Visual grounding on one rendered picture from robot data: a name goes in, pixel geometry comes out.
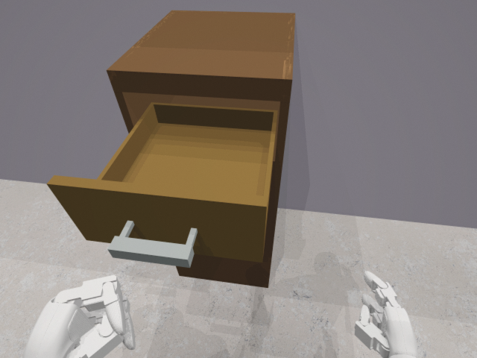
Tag robot right hand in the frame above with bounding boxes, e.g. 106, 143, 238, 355
355, 271, 418, 358

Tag drawer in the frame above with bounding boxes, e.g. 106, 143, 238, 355
47, 102, 278, 263

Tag robot left hand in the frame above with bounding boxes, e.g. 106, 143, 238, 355
22, 275, 136, 358

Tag handle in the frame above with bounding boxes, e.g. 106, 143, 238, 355
107, 221, 198, 268

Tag cabinet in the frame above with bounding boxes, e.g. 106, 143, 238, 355
107, 10, 295, 288

